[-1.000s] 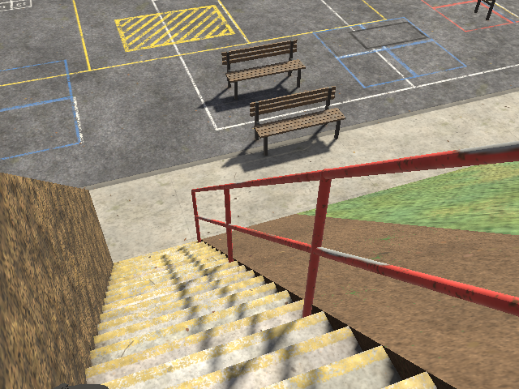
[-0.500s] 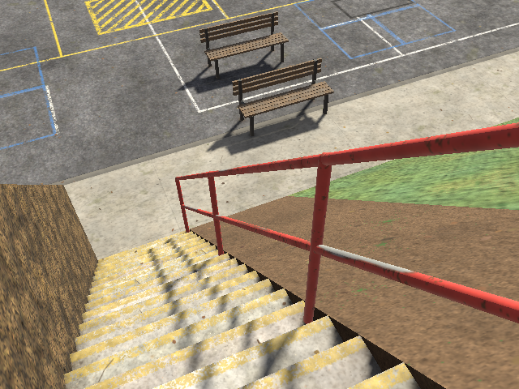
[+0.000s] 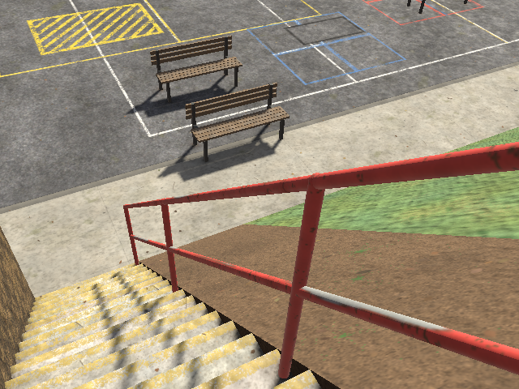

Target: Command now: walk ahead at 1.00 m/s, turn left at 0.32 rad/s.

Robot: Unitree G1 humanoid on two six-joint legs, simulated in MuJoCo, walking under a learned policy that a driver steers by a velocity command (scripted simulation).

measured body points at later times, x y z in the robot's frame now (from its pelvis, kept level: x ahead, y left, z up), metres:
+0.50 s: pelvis +0.33 +0.02 -0.31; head +0.31 +0.03 +0.14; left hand +0.25 +0.26 -0.46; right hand +0.50 -0.20 -0.42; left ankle +0.32 +0.07 -1.02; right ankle +0.24 -0.13 -0.73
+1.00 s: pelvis +0.60 +0.10 -0.59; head +0.58 +0.09 -0.14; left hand +0.34 +0.21 -0.73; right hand +0.89 +0.06 -0.68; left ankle +0.59 +0.29 -1.13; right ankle +0.60 -0.02 -1.27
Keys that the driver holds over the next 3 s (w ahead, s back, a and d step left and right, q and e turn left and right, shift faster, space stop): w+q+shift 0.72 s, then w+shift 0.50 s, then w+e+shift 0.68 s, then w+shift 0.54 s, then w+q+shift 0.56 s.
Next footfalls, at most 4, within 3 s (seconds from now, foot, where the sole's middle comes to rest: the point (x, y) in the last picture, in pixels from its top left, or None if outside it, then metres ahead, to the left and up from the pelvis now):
0.10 right None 0.20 -0.14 -0.87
0.46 left None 0.34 0.09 -1.09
0.82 right None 0.63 0.00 -1.30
1.26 left None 0.71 0.39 -1.52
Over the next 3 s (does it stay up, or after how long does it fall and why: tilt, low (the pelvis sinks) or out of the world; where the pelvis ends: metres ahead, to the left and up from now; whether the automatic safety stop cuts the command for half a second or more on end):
stays up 1.60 0.61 -1.67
